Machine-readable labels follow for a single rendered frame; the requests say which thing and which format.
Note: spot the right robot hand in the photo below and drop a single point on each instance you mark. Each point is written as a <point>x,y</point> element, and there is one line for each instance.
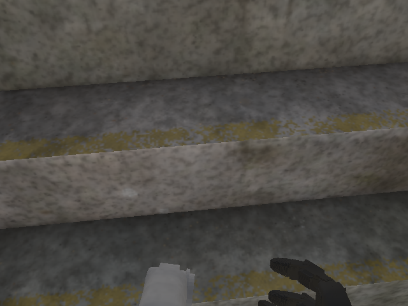
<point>328,292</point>

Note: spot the left robot thigh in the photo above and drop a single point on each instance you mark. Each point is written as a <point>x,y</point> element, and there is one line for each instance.
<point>167,285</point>

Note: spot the robot left shin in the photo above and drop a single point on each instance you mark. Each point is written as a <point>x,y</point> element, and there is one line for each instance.
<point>149,270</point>

